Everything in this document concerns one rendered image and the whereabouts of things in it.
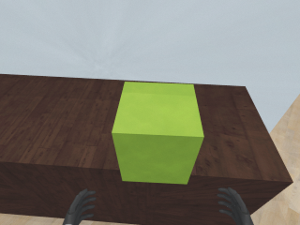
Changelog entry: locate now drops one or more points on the left robot hand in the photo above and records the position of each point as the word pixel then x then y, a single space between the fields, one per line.
pixel 74 213

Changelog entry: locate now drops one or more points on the pedestal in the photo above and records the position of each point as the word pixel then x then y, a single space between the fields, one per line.
pixel 56 141

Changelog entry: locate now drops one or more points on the carton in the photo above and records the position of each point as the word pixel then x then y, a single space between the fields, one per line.
pixel 157 132

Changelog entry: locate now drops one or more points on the right robot hand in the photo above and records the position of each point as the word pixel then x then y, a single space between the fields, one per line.
pixel 239 213

